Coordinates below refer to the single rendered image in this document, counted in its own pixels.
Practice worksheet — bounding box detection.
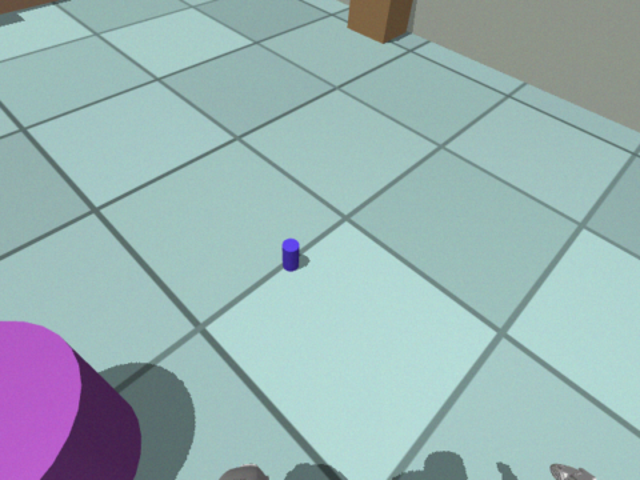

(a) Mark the right robot hand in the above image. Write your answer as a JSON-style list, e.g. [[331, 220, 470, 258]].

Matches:
[[550, 464, 597, 480]]

